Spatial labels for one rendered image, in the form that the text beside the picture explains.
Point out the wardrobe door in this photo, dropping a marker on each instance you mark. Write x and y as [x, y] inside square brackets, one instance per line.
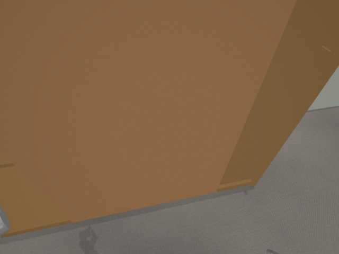
[109, 106]
[296, 61]

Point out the handle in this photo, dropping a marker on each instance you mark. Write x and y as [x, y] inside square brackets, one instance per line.
[334, 54]

